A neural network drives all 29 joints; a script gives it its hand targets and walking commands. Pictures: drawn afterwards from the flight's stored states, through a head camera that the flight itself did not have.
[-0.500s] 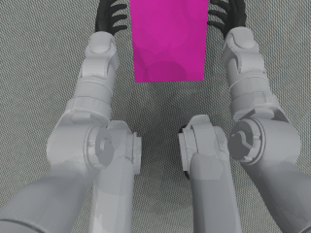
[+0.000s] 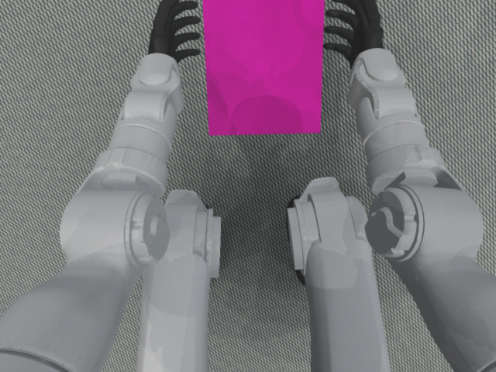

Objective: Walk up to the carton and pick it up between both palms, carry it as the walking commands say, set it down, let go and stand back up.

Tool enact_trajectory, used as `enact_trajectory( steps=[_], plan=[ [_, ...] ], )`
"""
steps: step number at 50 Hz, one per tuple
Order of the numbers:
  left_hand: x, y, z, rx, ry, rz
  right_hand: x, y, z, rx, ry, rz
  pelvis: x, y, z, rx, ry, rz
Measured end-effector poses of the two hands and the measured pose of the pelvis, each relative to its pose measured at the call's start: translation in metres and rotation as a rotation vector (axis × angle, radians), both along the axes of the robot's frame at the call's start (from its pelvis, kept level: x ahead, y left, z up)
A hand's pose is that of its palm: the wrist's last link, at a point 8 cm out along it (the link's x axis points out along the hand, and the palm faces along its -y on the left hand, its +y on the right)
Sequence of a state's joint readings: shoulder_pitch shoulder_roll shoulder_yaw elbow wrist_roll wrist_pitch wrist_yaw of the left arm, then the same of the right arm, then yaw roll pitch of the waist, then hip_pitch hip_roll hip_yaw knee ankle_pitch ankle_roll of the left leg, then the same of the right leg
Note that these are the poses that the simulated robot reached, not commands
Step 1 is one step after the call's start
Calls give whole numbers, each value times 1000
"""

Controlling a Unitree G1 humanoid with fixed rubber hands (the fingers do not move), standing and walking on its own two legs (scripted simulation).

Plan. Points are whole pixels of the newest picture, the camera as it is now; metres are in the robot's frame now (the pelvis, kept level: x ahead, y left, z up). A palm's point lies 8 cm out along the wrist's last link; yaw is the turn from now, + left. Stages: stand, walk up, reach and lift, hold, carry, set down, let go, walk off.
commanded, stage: set down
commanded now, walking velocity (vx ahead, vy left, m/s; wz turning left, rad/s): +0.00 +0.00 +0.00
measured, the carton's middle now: (261, 55) +0.51 -0.05 -0.30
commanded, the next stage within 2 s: none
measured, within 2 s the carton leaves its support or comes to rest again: neither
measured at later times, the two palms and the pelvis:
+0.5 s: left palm (161, 59) +0.50 +0.10 -0.20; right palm (374, 62) +0.47 -0.20 -0.20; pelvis -0.01 +0.00 +0.00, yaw +0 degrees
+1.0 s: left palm (142, 49) +0.51 +0.11 -0.17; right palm (404, 55) +0.47 -0.23 -0.17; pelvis -0.02 +0.00 +0.01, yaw -1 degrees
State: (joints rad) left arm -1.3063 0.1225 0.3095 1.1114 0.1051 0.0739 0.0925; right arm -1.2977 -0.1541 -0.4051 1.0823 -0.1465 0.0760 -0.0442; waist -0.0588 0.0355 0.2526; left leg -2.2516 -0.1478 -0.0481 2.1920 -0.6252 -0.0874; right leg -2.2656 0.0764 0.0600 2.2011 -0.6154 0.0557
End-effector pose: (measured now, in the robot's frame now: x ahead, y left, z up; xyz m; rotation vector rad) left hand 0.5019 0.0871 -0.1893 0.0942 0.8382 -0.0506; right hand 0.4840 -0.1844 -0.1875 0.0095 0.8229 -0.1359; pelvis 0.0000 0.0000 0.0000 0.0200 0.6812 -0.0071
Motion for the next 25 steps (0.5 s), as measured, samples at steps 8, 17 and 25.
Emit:
enact_trajectory(
  steps=[8, 17, 25],
  plan=[
    [0, 0, 0, -4, -1, 3, 0, -1, 0, 3, -3, 14, -2, -1, -1, 1, -11, 0],
    [0, 1, -1, 8, -26, -18, -1, -2, -2, 0, -22, 17, -4, -1, -2, -2, -22, -2],
    [-2, 8, -6, 32, -39, -17, -14, -20, -13, -55, 13, 9, -6, -2, 1, -3, -19, -4]
  ],
)
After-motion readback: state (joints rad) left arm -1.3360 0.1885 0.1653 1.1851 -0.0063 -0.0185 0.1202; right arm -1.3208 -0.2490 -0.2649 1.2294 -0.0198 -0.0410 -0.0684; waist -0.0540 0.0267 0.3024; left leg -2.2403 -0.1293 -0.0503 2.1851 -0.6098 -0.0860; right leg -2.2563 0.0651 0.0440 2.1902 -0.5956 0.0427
